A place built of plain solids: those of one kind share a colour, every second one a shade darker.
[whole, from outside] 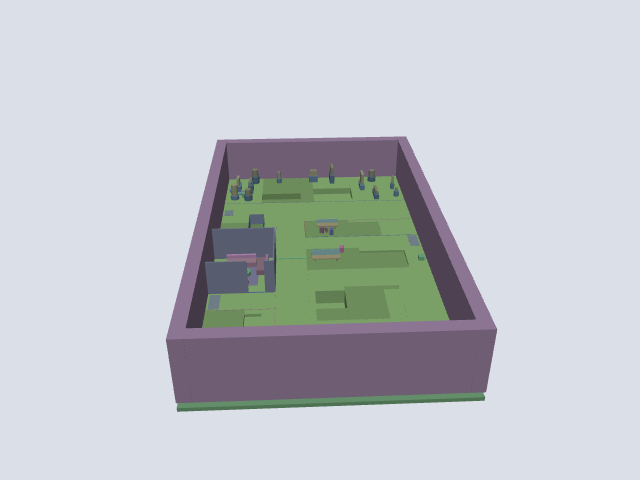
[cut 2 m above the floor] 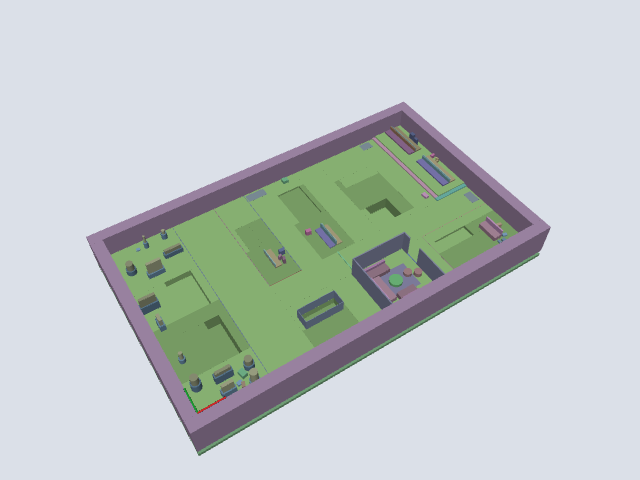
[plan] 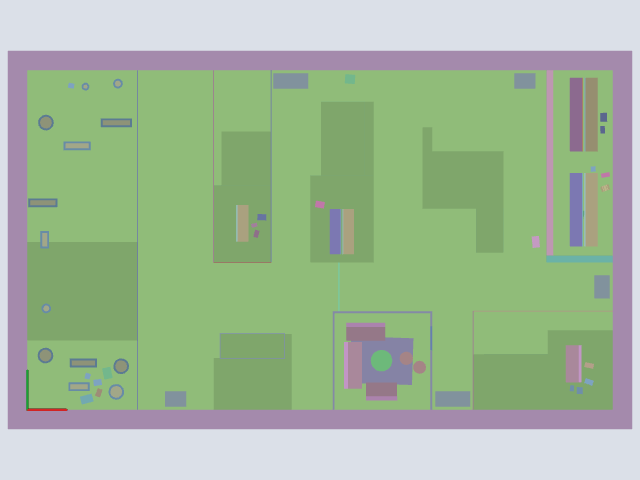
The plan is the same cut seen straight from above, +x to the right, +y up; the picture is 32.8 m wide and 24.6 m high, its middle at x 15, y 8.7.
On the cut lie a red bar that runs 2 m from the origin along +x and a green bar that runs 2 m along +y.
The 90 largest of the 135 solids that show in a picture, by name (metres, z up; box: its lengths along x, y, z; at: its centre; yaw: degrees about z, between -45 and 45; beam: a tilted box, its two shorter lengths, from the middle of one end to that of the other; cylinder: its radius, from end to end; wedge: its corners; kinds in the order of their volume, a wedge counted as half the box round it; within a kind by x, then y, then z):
{
 "floor_1": {"box": [2.7, 3.78, 1.32], "at": [1.35, 10.49, -0.66]},
 "floor_2": {"box": [3.7, 3.78, 1.32], "at": [1.85, 5.44, -0.66]},
 "floor_3": {"box": [5.65, 3.55, 1.32], "at": [2.83, 1.77, -0.66]},
 "floor_4": {"box": [5.65, 1.27, 1.32], "at": [2.83, 7.96, -0.66]},
 "floor_5": {"box": [5.65, 5.02, 1.32], "at": [2.83, 14.89, -0.66]},
 "floor_6": {"box": [2.25, 3.78, 0.71], "at": [3.83, 10.49, -0.96]},
 "floor_7": {"box": [1.23, 3.78, 0.13], "at": [4.32, 5.44, -1.25]},
 "floor_8": {"box": [0.72, 3.78, 1.32], "at": [5.29, 5.44, -0.66]},
 "floor_9": {"box": [0.7, 3.78, 1.32], "at": [5.3, 10.49, -0.66]},
 "floor_10": {"box": [3.9, 17.4, 1.0], "at": [7.6, 8.7, -0.5]},
 "floor_11": {"box": [0.35, 1.23, 1.32], "at": [9.72, 3.27, -0.66]},
 "floor_12": {"box": [0.4, 2.76, 1.33], "at": [9.75, 12.88, -0.66]},
 "floor_13": {"box": [1.23, 2.76, 1.33], "at": [10.56, 12.88, -0.66]},
 "floor_14": {"box": [2.95, 3.95, 1.33], "at": [11.03, 9.53, -0.66]},
 "floor_15": {"box": [2.95, 3.14, 1.33], "at": [11.03, 15.83, -0.66]},
 "floor_16": {"box": [3.27, 1.23, 0.69], "at": [11.54, 3.27, -0.97]},
 "floor_17": {"box": [4.0, 2.65, 1.32], "at": [11.55, 1.32, -0.66]},
 "floor_18": {"box": [4.0, 1.17, 1.32], "at": [11.55, 4.46, -0.66]},
 "floor_19": {"box": [1.32, 2.76, 1.33], "at": [11.84, 12.88, -0.66]},
 "floor_20": {"box": [0.38, 1.23, 1.32], "at": [13.36, 3.27, -0.66]},
 "floor_21": {"box": [2.0, 9.85, 1.0], "at": [13.5, 12.47, -0.5]},
 "floor_22": {"box": [2.1, 5.05, 1.0], "at": [14.6, 2.52, -0.5]},
 "floor_23": {"box": [0.55, 3.78, 1.32], "at": [14.78, 13.89, -0.66]},
 "floor_24": {"box": [3.25, 4.45, 1.32], "at": [16.12, 9.78, -0.66]},
 "floor_25": {"box": [3.25, 1.62, 1.32], "at": [16.12, 16.59, -0.66]},
 "floor_26": {"box": [2.25, 3.78, 1.15], "at": [16.18, 13.89, -0.74]},
 "floor_27": {"box": [0.45, 3.78, 1.32], "at": [17.52, 13.89, -0.66]},
 "floor_28": {"box": [5.1, 5.05, 1.01], "at": [18.2, 2.52, -0.5]},
 "floor_29": {"box": [2.5, 9.85, 1.0], "at": [19.0, 12.47, -0.5]},
 "floor_30": {"box": [20.45, 2.5, 1.0], "at": [19.77, 6.3, -0.5]},
 "floor_31": {"box": [0.5, 2.25, 1.32], "at": [20.5, 9.18, -0.66]},
 "floor_32": {"box": [0.5, 1.23, 1.32], "at": [20.5, 13.87, -0.66]},
 "floor_33": {"box": [2.1, 5.05, 1.0], "at": [21.8, 2.52, -0.5]},
 "floor_34": {"box": [2.25, 2.25, 0.17], "at": [21.88, 9.18, -1.24]},
 "floor_35": {"box": [4.15, 0.5, 1.32], "at": [22.32, 7.8, -0.66]},
 "floor_36": {"box": [4.15, 2.95, 1.32], "at": [22.32, 11.78, -0.66]},
 "floor_37": {"box": [4.15, 2.92, 1.32], "at": [22.32, 15.94, -0.66]},
 "floor_38": {"box": [3.27, 1.23, 1.32], "at": [22.39, 13.87, -0.66]},
 "floor_39": {"box": [0.55, 1.23, 1.32], "at": [23.12, 3.46, -0.66]},
 "floor_40": {"box": [1.4, 2.25, 1.32], "at": [23.7, 9.18, -0.66]},
 "floor_41": {"box": [0.38, 1.23, 1.32], "at": [24.21, 13.87, -0.66]},
 "floor_42": {"box": [3.27, 1.23, 1.08], "at": [25.04, 3.46, -0.78]},
 "floor_43": {"box": [2.2, 9.85, 1.0], "at": [25.5, 12.47, -0.5]},
 "floor_44": {"box": [7.15, 2.85, 1.32], "at": [26.43, 1.43, -0.66]},
 "floor_45": {"box": [7.15, 0.97, 1.32], "at": [26.43, 4.57, -0.66]},
 "floor_46": {"box": [3.33, 1.23, 1.32], "at": [28.34, 3.46, -0.66]},
 "floor_47": {"box": [3.05, 9.5, 1.2], "at": [28.48, 12.65, -0.4]},
 "wall_1": {"box": [1.0, 17.4, 5.0], "at": [-0.5, 8.7, 1.5]},
 "wall_2": {"box": [32.0, 1.0, 5.0], "at": [15.0, -0.5, 1.5]},
 "wall_3": {"box": [32.0, 1.0, 5.0], "at": [15.0, 17.9, 1.5]},
 "wall_4": {"box": [1.0, 17.4, 5.0], "at": [30.5, 8.7, 1.5]},
 "floor_base_1": {"box": [32.0, 19.4, 0.3], "at": [15.0, 8.7, -1.57]},
 "part_1": {"box": [0.1, 4.95, 2.84], "at": [15.7, 2.48, 1.38]},
 "part_2": {"box": [5.1, 0.1, 2.84], "at": [18.2, 5.0, 1.38]},
 "part_3": {"box": [0.1, 3.03, 2.84], "at": [20.7, 1.51, 1.38]},
 "part_4": {"box": [0.1, 0.67, 2.84], "at": [20.7, 4.62, 1.38]},
 "step_terW_tread_1": {"box": [0.35, 9.5, 1.1], "at": [26.78, 12.65, -0.45]},
 "piece_1": {"box": [1.5, 0.46, 0.85], "at": [0.8, 10.61, 0.42]},
 "piece_2": {"box": [0.46, 0.9, 0.65], "at": [0.89, 8.71, 0.33]},
 "piece_3": {"cylinder": 0.4, "from": [0.93, 2.78, 0.0], "to": [0.93, 2.78, 0.75]},
 "piece_4": {"cylinder": 0.4, "from": [0.95, 14.72, 0.0], "to": [0.95, 14.72, 0.5]},
 "piece_5": {"box": [1.4, 0.46, 0.5], "at": [2.56, 13.53, 0.25]},
 "piece_6": {"box": [1.1, 0.46, 0.6], "at": [2.65, 1.18, 0.3]},
 "piece_7": {"box": [1.4, 0.46, 0.85], "at": [2.87, 2.4, 0.42]},
 "piece_8": {"cylinder": 0.4, "from": [4.56, 0.92, 0.0], "to": [4.56, 0.92, 0.4]},
 "piece_9": {"box": [1.6, 0.46, 0.45], "at": [4.57, 14.71, 0.23]},
 "piece_10": {"cylinder": 0.4, "from": [4.81, 2.23, 0.0], "to": [4.81, 2.23, 0.55]},
 "sofa_seat_1": {"box": [0.92, 2.4, 0.43], "at": [16.69, 2.28, 0.24]},
 "sofa_seat_2": {"box": [2.0, 0.92, 0.43], "at": [17.34, 4.0, 0.24]},
 "sofa_seat_3": {"box": [1.6, 0.92, 0.43], "at": [18.15, 0.94, 0.24]},
 "sofa_seat_4": {"box": [0.81, 1.9, 0.41], "at": [28.0, 2.35, 0.2]},
 "plant_1": {"box": [1.3, 0.26, 0.81], "at": [0.8, 10.61, 1.25]},
 "plant_2": {"cylinder": 0.3, "from": [0.93, 2.78, 0.75], "to": [0.93, 2.78, 1.46]},
 "plant_3": {"cylinder": 0.3, "from": [0.95, 14.72, 0.5], "to": [0.95, 14.72, 1.16]},
 "plant_4": {"box": [1.2, 0.26, 1.11], "at": [2.56, 13.53, 1.05]},
 "plant_5": {"box": [0.9, 0.26, 0.81], "at": [2.65, 1.18, 1.0]},
 "plant_6": {"cylinder": 0.3, "from": [4.56, 0.92, 0.4], "to": [4.56, 0.92, 1.51]},
 "plant_7": {"cylinder": 0.3, "from": [4.81, 2.23, 0.55], "to": [4.81, 2.23, 1.11]},
 "step_terS_tread_1": {"box": [3.4, 0.35, 1.1], "at": [28.3, 7.72, -0.45]},
 "seat_1": {"box": [0.63, 1.89, 0.12], "at": [11.03, 9.55, 0.4]},
 "seat_2": {"box": [0.69, 3.78, 0.14], "at": [28.89, 10.25, 0.59]},
 "seat_3": {"box": [0.69, 3.78, 0.14], "at": [28.89, 15.13, 0.59]},
 "low_rug_1": {"box": [3.2, 2.4, 0.06], "at": [18.15, 2.52, -0.01], "yaw": -1.8},
 "sr00a_seat_1": {"box": [0.69, 3.78, 0.14], "at": [28.14, 10.25, 0.59]},
 "sr01a_seat_1": {"box": [0.69, 3.78, 0.14], "at": [28.14, 15.13, 0.59]},
 "low_1": {"cylinder": 0.55, "from": [18.15, 2.52, 0.02], "to": [18.15, 2.52, 0.31]},
 "rail_1": {"box": [3.35, 0.04, 1.0], "at": [11.54, 2.63, 0.5]},
 "rail_2": {"box": [3.35, 0.04, 1.0], "at": [11.54, 3.9, 0.5]},
 "sofa_back_1": {"box": [0.21, 2.4, 0.28], "at": [16.33, 2.28, 0.59]},
 "pouf_1": {"cylinder": 0.33, "from": [20.1, 2.18, 0.01], "to": [20.1, 2.18, 0.41]}
}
